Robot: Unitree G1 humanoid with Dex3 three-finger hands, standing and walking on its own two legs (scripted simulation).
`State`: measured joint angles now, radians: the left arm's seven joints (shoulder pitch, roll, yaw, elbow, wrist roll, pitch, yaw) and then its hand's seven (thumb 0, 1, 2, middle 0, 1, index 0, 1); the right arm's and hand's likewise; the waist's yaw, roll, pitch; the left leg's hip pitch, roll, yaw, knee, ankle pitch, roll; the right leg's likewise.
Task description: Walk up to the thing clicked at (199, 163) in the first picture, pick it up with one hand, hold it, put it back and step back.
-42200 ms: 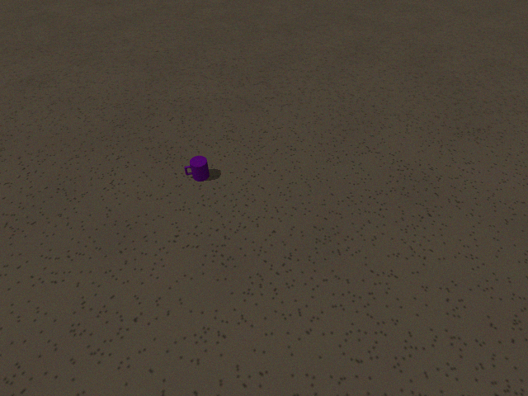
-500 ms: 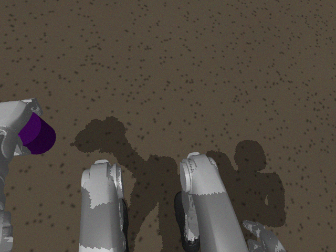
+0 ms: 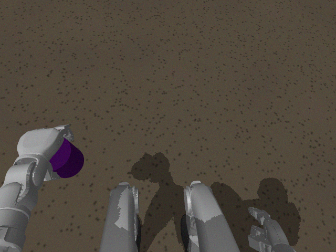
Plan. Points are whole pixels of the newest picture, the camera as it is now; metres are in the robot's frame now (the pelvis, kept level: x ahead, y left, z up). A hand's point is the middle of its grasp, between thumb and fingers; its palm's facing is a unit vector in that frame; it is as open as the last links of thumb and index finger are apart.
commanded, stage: lift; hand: left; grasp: from above
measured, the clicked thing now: (53, 159) +0.36 +0.30 -0.13
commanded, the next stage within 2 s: hold in 0.80 s
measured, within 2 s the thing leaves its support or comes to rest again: neither
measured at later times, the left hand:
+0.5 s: hand (33, 136) +0.34 +0.25 +0.08, palm faces -0.44 -0.10 -0.89, open 11.6 cm
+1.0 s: hand (24, 103) +0.37 +0.24 +0.15, palm faces -0.44 -0.09 -0.89, open 11.6 cm
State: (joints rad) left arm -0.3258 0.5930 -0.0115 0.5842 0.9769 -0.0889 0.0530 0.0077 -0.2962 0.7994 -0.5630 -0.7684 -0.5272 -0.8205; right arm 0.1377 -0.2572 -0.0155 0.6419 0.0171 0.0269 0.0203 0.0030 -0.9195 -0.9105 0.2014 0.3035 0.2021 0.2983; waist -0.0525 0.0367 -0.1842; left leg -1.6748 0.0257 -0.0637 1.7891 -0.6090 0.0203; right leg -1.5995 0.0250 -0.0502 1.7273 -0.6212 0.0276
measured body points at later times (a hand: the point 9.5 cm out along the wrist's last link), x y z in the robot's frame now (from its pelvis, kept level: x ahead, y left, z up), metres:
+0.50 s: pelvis +0.04 +0.00 +0.15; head +0.11 +0.01 +0.60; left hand +0.36 +0.26 +0.13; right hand +0.15 -0.27 +0.04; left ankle +0.09 +0.11 -0.49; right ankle +0.08 -0.13 -0.49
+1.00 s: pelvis +0.07 +0.00 +0.21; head +0.11 -0.01 +0.66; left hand +0.39 +0.24 +0.20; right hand +0.18 -0.26 +0.10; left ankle +0.09 +0.11 -0.49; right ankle +0.08 -0.13 -0.49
